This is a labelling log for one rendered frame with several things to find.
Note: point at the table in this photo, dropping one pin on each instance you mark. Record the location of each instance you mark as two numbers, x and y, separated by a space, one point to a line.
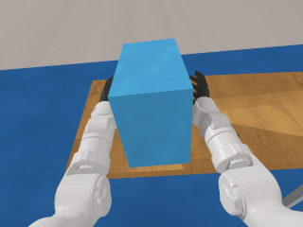
264 109

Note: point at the robot left upper arm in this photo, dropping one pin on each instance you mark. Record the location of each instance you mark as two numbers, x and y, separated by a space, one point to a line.
80 201

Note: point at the robot right upper arm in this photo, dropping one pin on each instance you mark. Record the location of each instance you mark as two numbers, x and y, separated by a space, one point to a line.
252 194

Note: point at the robot left hand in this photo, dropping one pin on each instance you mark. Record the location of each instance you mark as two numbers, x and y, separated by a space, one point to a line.
106 89

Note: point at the carton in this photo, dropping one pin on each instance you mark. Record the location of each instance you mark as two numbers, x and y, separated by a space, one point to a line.
151 98

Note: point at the robot right hand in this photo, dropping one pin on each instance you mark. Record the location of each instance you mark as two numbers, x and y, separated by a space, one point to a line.
201 88

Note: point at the left robot forearm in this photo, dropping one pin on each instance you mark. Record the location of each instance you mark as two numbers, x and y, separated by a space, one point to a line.
93 156

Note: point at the right robot forearm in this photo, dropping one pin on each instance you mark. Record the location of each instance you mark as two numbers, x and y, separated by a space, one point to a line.
226 148

